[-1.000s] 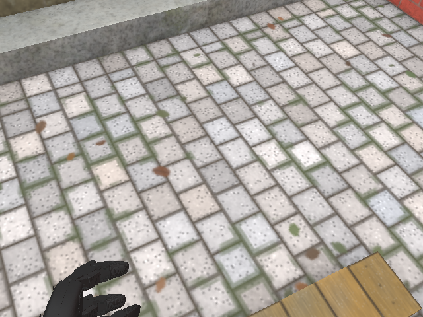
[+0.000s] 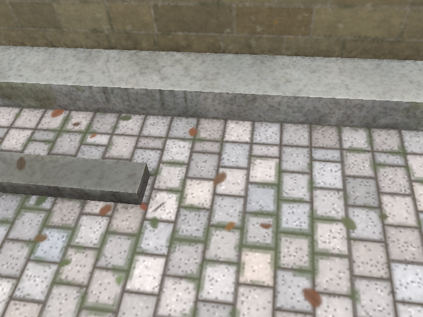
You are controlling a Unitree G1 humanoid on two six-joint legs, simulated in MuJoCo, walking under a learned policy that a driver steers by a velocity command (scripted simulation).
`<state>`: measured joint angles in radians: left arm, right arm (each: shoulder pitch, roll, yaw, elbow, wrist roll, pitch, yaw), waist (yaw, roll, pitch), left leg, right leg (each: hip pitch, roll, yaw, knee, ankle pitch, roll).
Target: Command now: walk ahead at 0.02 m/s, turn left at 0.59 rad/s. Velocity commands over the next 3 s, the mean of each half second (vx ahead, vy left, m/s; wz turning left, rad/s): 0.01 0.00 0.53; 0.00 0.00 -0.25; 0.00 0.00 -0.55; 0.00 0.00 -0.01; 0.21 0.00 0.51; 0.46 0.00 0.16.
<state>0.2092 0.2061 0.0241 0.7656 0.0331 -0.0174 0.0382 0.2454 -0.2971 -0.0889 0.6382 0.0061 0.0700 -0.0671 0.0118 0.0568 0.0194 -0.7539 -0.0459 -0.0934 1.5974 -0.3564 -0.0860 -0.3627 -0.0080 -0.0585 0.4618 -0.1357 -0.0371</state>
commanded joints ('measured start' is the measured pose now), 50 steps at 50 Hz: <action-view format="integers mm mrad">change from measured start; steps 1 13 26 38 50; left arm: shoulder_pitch -10 -10 -98 -81 12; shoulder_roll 180 242 94 202 191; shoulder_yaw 42 91 40 65 83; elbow -84 -101 -122 -157 -197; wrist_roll -10 -50 -30 -15 -63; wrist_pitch -7 37 34 13 84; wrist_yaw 37 8 -60 -51 -3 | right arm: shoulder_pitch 5 64 -106 -153 79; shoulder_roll -71 -49 -45 -58 8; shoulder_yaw -18 5 17 -5 23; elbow -103 -121 -80 -71 -31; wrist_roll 1 4 2 -8 8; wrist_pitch -12 -25 -86 -56 -75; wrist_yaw -2 63 42 -21 31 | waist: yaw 1 -35 -11 -17 -47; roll -166 -251 61 -187 -273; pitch -139 -158 -150 -57 -119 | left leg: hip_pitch -23 436 448 -57 397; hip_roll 26 48 222 67 -37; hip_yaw -8 183 -109 22 144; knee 8 -785 -1004 20 -853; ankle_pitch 39 0 284 -174 -135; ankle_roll -22 109 259 39 125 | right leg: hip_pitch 197 96 -147 81 26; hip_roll -285 -326 -15 -292 -138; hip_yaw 189 1 72 531 465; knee -158 -44 320 -175 -199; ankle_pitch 292 251 -51 19 -102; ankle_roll -212 -122 57 -249 -117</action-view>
